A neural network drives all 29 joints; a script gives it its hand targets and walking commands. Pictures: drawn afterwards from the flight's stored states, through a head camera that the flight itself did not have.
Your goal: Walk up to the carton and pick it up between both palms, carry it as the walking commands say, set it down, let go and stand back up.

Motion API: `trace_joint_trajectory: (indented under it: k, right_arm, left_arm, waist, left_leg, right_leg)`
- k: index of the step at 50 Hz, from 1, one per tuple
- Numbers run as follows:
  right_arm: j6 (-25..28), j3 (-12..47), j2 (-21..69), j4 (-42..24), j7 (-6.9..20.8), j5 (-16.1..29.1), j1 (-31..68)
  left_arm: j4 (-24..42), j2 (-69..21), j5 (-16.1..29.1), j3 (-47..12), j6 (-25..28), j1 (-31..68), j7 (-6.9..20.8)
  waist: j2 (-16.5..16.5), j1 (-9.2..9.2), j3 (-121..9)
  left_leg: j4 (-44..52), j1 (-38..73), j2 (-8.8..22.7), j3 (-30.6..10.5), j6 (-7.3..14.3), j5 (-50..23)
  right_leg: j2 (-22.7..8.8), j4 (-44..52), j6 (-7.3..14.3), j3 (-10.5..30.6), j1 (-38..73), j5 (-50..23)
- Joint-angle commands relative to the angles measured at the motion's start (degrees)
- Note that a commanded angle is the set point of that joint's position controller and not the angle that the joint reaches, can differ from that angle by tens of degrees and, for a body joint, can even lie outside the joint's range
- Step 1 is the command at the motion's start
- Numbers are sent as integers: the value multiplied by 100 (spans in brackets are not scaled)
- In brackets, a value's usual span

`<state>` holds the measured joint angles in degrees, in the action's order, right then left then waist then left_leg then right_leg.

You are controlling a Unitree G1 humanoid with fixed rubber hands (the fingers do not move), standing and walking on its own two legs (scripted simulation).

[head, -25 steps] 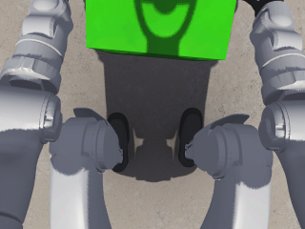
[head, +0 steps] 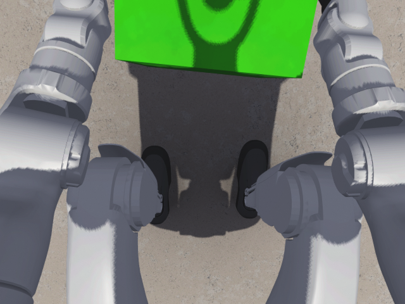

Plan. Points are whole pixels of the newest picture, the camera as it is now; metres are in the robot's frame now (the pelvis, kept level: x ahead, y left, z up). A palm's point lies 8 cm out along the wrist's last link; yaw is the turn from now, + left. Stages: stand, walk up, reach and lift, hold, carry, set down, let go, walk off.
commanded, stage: reach and lift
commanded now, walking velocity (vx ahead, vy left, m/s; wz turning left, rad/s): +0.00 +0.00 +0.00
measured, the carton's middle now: (212, 9) +0.53 -0.01 -0.26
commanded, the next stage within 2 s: none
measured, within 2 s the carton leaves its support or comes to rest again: leaves its support in 0.72 s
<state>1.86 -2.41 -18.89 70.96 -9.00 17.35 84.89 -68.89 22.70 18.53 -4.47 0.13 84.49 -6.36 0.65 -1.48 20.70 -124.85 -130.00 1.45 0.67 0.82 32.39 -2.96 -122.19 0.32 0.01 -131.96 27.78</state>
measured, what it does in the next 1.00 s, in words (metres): stands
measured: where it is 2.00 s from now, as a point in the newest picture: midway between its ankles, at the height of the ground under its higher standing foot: (203, 194)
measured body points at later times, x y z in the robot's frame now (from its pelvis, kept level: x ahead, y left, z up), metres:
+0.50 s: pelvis -0.01 +0.00 -0.02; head +0.36 +0.01 +0.23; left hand +0.56 +0.17 -0.19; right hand +0.55 -0.18 -0.19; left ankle +0.11 +0.12 -0.34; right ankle +0.13 -0.12 -0.34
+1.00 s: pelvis +0.01 +0.00 +0.00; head +0.34 +0.00 +0.30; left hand +0.56 +0.16 -0.13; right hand +0.55 -0.19 -0.13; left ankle +0.11 +0.12 -0.34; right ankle +0.13 -0.13 -0.34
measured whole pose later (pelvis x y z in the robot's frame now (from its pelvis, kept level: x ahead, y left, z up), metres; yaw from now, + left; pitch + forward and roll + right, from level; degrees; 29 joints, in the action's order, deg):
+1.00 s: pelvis +0.01 +0.00 +0.00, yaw +1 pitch +39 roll +0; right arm -10.7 -15.4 -14.2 56.2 -7.6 5.2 74.3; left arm -59.1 17.5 4.8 8.9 -12.5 78.0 -4.4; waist -0.8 -1.7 9.8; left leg -124.2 -130.6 -0.4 -0.5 -0.2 32.8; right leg -1.2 -122.1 -0.6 0.6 -131.9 29.4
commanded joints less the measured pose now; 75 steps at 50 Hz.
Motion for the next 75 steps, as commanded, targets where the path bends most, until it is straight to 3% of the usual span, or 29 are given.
trace_joint_trajectory:
  k: [1,7,11,14,20,27,33,39,44,50,56,65,75]
  right_arm:
    - [137,153,222,-563,111,42,1169]
    - [155,466,1083,-656,307,112,1609]
    - [66,769,2550,-743,687,51,2330]
    - [-94,753,3427,-863,1017,-111,2712]
    - [-450,619,4418,-1077,1435,-309,2861]
    - [-687,545,5014,-1464,1667,-350,2819]
    - [-787,739,5390,-2128,1715,-207,2991]
    - [-903,922,5703,-2708,1694,-136,3041]
    - [-1004,727,5673,-2751,1692,-480,3013]
    - [-1221,482,5728,-2826,1739,-955,2756]
    - [-1453,585,5956,-3146,1823,-1076,2636]
    - [-1668,958,6324,-3614,1877,-982,2542]
    - [-1857,784,6507,-3613,1939,-1272,2032]
  left_arm:
    - [673,-469,70,-277,132,1693,69]
    - [744,-1406,183,-650,139,2117,243]
    - [895,-2952,130,-992,73,2769,631]
    - [1005,-3871,-90,-904,-72,3026,964]
    - [1162,-4777,-384,-588,-378,3106,1396]
    - [1561,-5291,-439,-544,-603,3152,1676]
    - [2291,-5617,-361,-697,-709,3373,1739]
    - [3127,-5718,-327,-844,-722,3653,1599]
    - [2769,-5858,-592,-578,-837,3259,1575]
    - [2341,-6056,-969,-74,-1074,2683,1756]
    - [2572,-6171,-1082,-75,-1277,2647,1899]
    - [3061,-6402,-1035,-382,-1419,2651,1893]
    - [3062,-6788,-1283,-269,-1642,2098,1928]
  waist:
    - [-404,-236,-6770]
    - [-381,-295,-6742]
    - [-384,-290,-6657]
    - [-384,-253,-6495]
    - [-337,-188,-6223]
    - [-384,-183,-6542]
    - [-461,-173,-7877]
    - [-527,-78,-9113]
    - [-428,-115,-8366]
    - [-173,-167,-7903]
    - [-143,-136,-8381]
    - [-181,-27,-9333]
    - [-248,-119,-9280]
  left_leg:
    - [1116,3169,-349,-130,-205,-1641]
    - [1134,3171,-402,-122,-190,-1610]
    - [1097,3033,-494,-118,-169,-1539]
    - [1053,2932,-580,-75,-134,-1377]
    - [958,2719,-626,58,-24,-1087]
    - [853,2749,-609,136,-6,-1145]
    - [757,3329,-653,205,-60,-1704]
    - [792,3950,-728,291,-94,-2241]
    - [990,3496,-785,277,-75,-1780]
    - [1200,2822,-806,283,-64,-1359]
    - [1351,2845,-812,330,-95,-1423]
    - [1540,3254,-863,357,-132,-1807]
    - [2013,3325,-937,305,-152,-1776]
  right_leg:
    - [474,648,-132,-111,3605,-1644]
    - [501,672,-100,-143,3550,-1615]
    - [560,640,-60,-178,3450,-1531]
    - [611,603,-19,-239,3409,-1353]
    - [669,507,22,-296,3365,-1072]
    - [673,388,55,-350,3476,-1165]
    - [723,283,67,-448,3852,-1697]
    - [812,313,31,-548,4045,-2125]
    - [832,575,5,-535,3648,-1668]
    - [863,849,-13,-454,3837,-1448]
    - [893,1006,-28,-436,4237,-1600]
    - [944,1184,-73,-446,4663,-2014]
    - [1043,1653,-97,-459,4440,-1891]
